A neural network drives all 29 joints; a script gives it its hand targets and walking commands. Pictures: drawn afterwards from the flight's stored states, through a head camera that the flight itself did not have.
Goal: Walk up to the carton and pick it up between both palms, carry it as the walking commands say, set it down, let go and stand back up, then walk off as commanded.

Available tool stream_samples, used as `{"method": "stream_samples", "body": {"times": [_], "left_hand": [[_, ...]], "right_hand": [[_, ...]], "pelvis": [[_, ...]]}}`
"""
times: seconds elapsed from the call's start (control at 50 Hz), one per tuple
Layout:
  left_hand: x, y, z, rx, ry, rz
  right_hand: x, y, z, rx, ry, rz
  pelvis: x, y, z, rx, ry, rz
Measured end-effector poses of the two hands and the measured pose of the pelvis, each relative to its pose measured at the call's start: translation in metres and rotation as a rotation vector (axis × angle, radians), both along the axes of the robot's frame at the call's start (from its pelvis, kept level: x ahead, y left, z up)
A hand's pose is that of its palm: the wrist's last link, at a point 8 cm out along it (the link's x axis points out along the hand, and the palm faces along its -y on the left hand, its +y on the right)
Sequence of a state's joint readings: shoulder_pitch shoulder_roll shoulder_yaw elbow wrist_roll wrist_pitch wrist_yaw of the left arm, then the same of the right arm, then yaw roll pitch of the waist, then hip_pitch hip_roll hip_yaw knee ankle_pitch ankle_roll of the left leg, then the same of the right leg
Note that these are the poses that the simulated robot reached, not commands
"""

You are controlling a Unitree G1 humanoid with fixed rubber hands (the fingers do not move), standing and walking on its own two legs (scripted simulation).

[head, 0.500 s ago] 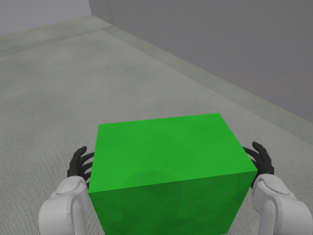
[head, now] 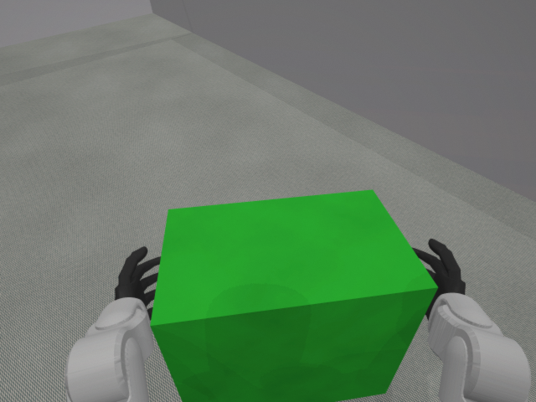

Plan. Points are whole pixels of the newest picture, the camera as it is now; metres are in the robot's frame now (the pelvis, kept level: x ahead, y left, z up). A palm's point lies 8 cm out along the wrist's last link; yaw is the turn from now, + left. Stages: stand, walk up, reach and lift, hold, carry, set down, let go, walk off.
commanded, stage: carry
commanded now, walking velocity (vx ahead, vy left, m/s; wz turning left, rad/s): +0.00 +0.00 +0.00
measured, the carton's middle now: (283, 306) +0.26 -0.01 +0.02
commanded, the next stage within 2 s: hold in 1.32 s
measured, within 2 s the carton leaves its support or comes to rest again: neither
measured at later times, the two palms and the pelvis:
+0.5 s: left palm (128, 319) +0.22 +0.19 +0.07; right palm (430, 309) +0.22 -0.19 +0.08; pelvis -0.02 +0.01 +0.00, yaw +0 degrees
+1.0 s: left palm (122, 329) +0.22 +0.21 +0.05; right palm (414, 318) +0.22 -0.18 +0.06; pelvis -0.02 +0.02 +0.00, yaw +0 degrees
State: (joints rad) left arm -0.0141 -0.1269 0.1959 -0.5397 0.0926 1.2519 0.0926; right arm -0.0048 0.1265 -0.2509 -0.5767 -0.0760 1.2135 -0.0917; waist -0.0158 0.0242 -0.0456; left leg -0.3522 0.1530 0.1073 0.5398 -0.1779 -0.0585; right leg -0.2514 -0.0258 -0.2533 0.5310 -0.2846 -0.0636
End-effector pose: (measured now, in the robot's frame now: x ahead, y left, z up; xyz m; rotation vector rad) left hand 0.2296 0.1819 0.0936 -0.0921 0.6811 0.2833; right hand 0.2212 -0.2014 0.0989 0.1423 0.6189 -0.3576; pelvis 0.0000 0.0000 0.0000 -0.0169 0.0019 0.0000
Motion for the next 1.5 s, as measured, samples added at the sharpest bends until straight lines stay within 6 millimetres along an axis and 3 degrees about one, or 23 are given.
{"method": "stream_samples", "body": {"times": [0.32,0.96,1.36,1.44,1.5], "left_hand": [[-0.003,0.005,-0.015,0.015,0.019,-0.005],[-0.01,0.025,-0.038,0.011,0.015,-0.015],[0.003,0.026,-0.062,0.059,0.041,-0.048],[0.011,0.027,-0.067,0.083,0.037,-0.096],[0.021,0.023,-0.069,0.077,0.024,-0.146]], "right_hand": [[-0.001,0.005,-0.018,0.003,0.024,0.036],[-0.005,0.025,-0.033,-0.042,0.026,0.082],[0.013,0.028,-0.064,-0.046,0.052,0.181],[0.011,0.028,-0.071,-0.061,0.07,0.209],[0.006,0.024,-0.067,-0.083,0.062,0.18]], "pelvis": [[-0.011,0.004,0.0,0.003,0.006,-0.002],[-0.023,0.022,0.001,0.003,0.024,-0.003],[-0.022,0.02,0.0,0.008,0.029,-0.002],[-0.026,0.016,0.003,0.024,-0.033,-0.053],[-0.026,0.013,0.004,0.026,-0.048,-0.12]]}}
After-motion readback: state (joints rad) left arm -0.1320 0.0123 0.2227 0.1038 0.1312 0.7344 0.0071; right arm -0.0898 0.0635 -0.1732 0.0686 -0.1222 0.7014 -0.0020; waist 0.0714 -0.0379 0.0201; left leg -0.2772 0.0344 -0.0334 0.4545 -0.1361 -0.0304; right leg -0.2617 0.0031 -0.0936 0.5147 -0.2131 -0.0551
